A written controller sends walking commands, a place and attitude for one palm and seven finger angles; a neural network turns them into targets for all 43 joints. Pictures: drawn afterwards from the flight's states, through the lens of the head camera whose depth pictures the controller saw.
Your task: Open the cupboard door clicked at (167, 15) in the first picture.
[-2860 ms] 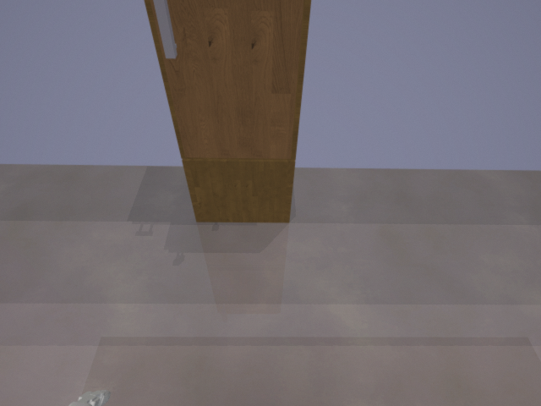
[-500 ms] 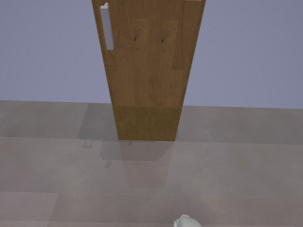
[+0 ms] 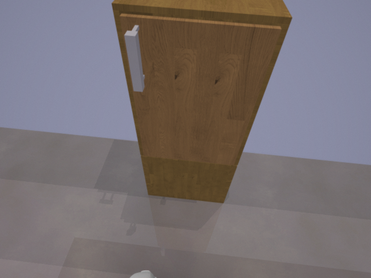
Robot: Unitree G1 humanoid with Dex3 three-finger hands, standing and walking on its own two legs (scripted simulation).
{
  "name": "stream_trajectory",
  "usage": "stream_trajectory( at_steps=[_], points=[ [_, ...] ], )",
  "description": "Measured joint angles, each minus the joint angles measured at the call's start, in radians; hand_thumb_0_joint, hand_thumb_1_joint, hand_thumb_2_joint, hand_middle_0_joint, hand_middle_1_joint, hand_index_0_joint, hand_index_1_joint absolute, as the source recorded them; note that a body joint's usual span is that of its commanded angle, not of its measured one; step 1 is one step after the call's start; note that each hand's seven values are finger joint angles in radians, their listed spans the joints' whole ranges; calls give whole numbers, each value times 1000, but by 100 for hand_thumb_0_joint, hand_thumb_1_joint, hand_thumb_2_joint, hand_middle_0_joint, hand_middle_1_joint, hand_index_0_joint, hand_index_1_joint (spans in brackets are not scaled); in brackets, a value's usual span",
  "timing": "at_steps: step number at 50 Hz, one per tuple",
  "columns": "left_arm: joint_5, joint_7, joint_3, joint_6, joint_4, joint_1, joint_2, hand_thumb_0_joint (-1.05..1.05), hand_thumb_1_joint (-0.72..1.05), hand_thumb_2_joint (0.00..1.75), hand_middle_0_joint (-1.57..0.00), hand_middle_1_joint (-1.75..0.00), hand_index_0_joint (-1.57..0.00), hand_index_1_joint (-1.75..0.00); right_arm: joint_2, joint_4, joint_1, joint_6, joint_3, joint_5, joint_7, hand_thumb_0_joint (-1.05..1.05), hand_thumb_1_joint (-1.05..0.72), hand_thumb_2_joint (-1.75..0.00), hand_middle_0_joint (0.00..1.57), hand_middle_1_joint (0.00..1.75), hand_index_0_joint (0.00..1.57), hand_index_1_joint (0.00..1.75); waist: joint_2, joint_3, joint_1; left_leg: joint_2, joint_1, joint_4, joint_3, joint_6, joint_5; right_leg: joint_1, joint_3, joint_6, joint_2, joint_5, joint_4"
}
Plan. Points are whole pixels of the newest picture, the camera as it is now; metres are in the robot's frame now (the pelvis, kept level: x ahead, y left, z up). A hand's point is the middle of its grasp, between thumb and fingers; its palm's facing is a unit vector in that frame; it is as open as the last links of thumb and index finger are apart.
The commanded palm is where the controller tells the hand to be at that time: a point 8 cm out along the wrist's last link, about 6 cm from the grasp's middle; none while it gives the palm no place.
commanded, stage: come to a stop and stand still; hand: left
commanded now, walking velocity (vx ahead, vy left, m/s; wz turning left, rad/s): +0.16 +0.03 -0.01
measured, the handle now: (137, 59) +0.62 +0.19 +0.15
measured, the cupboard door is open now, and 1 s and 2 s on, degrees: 0 0 0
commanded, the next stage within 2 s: look again from close up in 1.44 s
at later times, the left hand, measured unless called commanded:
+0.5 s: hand out of the picture +0.12 +0.18 -0.17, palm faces +0.01 -0.96 -0.29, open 7.4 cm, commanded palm none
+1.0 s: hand out of the picture +0.01 +0.18 -0.17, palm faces +0.09 -0.97 -0.25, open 7.4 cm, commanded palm none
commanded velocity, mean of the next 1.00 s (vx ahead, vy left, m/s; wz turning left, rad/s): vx -0.08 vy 0.04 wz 0.00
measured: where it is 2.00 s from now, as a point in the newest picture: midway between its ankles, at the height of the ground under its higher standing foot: outside the picture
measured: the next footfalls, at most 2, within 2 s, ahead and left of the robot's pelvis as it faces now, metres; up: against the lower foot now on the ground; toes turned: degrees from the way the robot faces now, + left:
left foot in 0.06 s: +0.13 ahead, +0.13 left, +0.00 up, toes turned +8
right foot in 0.48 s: +0.10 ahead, -0.15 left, +0.00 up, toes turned -6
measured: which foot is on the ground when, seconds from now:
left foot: up 0.00-0.04, down 0.06-0.48, up 0.50-1.00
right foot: down 0.00-0.06, up 0.08-0.46, down 0.48-1.00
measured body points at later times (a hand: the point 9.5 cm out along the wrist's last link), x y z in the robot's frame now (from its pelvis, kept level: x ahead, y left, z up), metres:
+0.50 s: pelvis +0.05 -0.03 -0.01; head +0.08 -0.05 +0.43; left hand +0.12 +0.23 -0.15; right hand +0.11 -0.27 -0.17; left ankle +0.09 +0.12 -0.73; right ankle +0.06 -0.15 -0.74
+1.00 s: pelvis +0.02 -0.01 +0.00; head +0.04 -0.01 +0.45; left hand +0.01 +0.24 -0.15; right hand +0.09 -0.26 -0.15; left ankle +0.00 +0.13 -0.73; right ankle +0.06 -0.15 -0.74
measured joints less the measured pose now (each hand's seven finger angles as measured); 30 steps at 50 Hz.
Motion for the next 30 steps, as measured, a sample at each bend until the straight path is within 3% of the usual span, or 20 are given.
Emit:
stream_trajectory(
  at_steps=[2,3,5,7,11,17,20,24,25,27,30],
  points=[
    [-3,-1,-1,6,8,25,-4,0,92,90,-20,-30,-20,-30,3,-2,-7,-9,7,-1,2,0,-92,-90,20,30,19,30,-4,-2,14,-17,67,-105,19,3,28,12,1,19,-9,-45,38],
    [-5,-2,-2,11,12,37,-5,0,92,90,-20,-30,-20,-30,6,-2,-8,-18,10,-3,1,0,-92,-90,20,30,19,30,-10,-5,16,-28,94,-135,25,27,27,4,4,24,-19,-79,83],
    [-12,4,-3,27,24,36,1,0,91,90,-20,-30,-20,-30,28,2,-17,-24,21,-5,-8,0,-92,-90,20,30,19,30,-46,5,23,-53,104,-105,46,50,-10,-52,45,19,-40,-179,251],
    [-15,15,-8,39,33,26,-1,1,91,90,-20,-30,-20,-29,45,7,-27,-25,28,0,-31,0,-93,-90,20,30,19,30,-62,16,26,-66,140,-131,66,52,-18,-110,81,25,-39,-231,377],
    [-17,23,-18,59,21,-19,-15,1,91,90,-20,-30,-20,-29,41,12,-62,-8,32,8,-55,-2,-95,-90,21,30,20,30,-57,44,14,-77,203,-219,82,53,15,-176,101,46,-44,-197,394],
    [-9,20,8,97,-56,-101,7,1,91,90,-20,-30,-20,-30,26,8,-86,32,11,4,-59,-1,-94,-90,21,30,20,30,-38,81,-5,-50,215,-241,78,34,30,-279,132,44,-23,-168,481],
    [-9,19,20,103,-90,-133,23,0,91,90,-20,-30,-20,-29,13,11,-78,49,-1,-3,-55,-1,-93,-90,21,30,20,30,-25,85,-10,-30,203,-222,70,13,26,-276,134,37,-23,-139,449],
    [-6,17,18,79,-123,-136,34,0,91,90,-20,-30,-20,-29,-11,13,-53,67,-16,-3,-40,0,-92,-90,21,30,20,30,-6,65,-13,-12,164,-141,63,-23,-6,-170,122,34,-43,9,203],
    [-1,20,16,68,-121,-133,34,0,91,90,-20,-30,-20,-29,-17,13,-48,72,-19,1,-36,0,-92,-90,21,30,20,30,-2,57,-11,-13,141,-93,54,-27,-57,-164,123,29,-42,-21,185],
    [2,20,2,65,-113,-134,15,0,91,90,-20,-30,-20,-29,-37,11,-40,89,-27,6,-31,0,-92,-90,21,30,20,30,31,52,-18,-36,98,25,-15,-15,-197,-172,112,8,-28,-34,207],
    [3,17,-10,67,-110,-122,-10,0,91,90,-20,-30,-20,-30,-51,14,-19,104,-31,2,-22,1,-92,-90,20,30,19,30,43,34,-19,-85,49,208,-62,-7,-217,-158,107,-8,-30,4,159]
  ],
)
